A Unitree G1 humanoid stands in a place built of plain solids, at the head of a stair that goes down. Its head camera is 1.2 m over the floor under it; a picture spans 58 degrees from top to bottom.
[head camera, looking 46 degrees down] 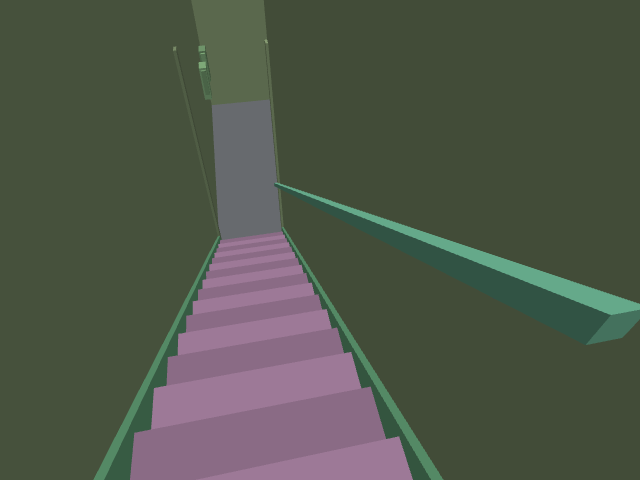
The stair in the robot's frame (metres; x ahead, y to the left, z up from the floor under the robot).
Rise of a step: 0.19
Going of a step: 0.26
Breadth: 0.87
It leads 11 degrees to the left of straight ahead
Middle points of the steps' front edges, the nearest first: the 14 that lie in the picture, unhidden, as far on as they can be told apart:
0.41 0.18 -0.19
0.66 0.23 -0.38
0.92 0.28 -0.57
1.17 0.34 -0.77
1.42 0.39 -0.96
1.68 0.44 -1.15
1.93 0.49 -1.35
2.19 0.54 -1.54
2.44 0.59 -1.73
2.69 0.64 -1.92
2.95 0.69 -2.12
3.20 0.74 -2.31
3.46 0.80 -2.50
3.71 0.85 -2.70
